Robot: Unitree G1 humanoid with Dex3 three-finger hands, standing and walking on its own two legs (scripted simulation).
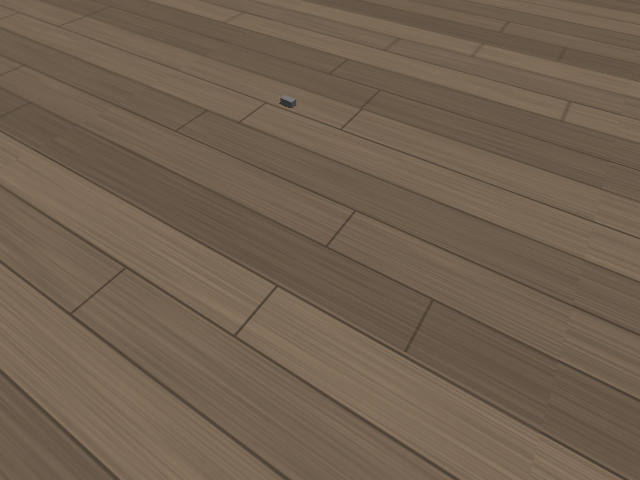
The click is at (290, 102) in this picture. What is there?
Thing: small brick
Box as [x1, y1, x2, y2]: [280, 95, 295, 107]
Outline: 280,98 281,103 287,106 292,107 295,105 295,99 285,95
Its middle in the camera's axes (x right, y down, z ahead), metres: -0.19 -0.82 +2.32
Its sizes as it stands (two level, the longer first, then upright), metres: 0.085 0.042 0.038
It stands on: the floor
